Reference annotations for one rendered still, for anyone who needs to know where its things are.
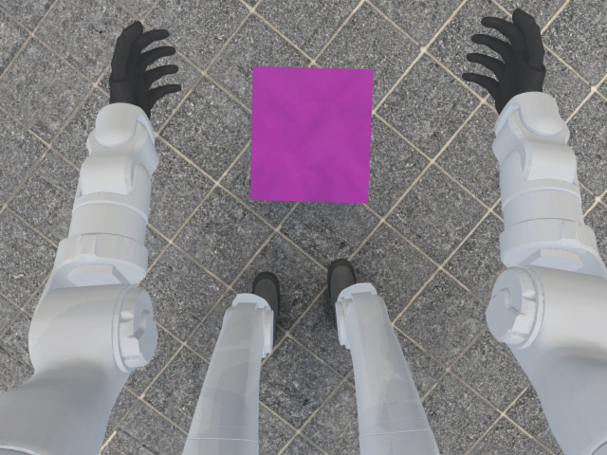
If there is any carton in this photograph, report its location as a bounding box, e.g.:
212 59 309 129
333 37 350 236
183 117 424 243
250 66 374 204

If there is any left robot forearm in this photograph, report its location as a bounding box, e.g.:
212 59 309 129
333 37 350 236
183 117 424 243
28 102 159 369

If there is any left robot hand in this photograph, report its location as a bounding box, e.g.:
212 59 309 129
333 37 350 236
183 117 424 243
109 21 181 120

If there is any right robot hand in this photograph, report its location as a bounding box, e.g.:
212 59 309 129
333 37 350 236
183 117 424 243
462 9 546 116

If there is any left robot shin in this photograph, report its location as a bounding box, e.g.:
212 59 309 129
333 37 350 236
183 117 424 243
222 293 271 325

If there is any right robot forearm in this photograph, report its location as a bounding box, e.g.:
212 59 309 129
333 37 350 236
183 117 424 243
492 92 607 281

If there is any left robot upper arm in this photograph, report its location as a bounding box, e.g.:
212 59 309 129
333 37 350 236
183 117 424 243
0 283 158 455

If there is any right robot upper arm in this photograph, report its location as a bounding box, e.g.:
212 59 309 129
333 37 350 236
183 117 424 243
486 264 607 455

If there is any robot left thigh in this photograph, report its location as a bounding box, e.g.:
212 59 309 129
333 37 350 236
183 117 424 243
182 302 273 455

